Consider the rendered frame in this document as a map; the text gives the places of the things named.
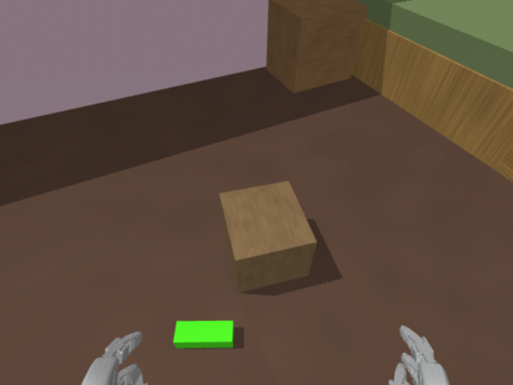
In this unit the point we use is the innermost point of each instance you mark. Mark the right robot hand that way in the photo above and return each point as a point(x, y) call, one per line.
point(422, 367)

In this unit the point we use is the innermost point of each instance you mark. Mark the left robot hand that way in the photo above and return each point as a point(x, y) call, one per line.
point(105, 370)

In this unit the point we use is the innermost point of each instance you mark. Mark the bed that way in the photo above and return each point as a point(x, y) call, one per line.
point(449, 63)

